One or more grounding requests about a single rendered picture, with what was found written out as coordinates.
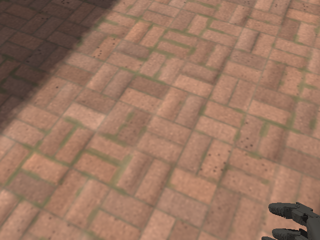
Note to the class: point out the robot right hand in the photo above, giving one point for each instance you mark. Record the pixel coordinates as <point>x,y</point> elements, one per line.
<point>299,213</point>

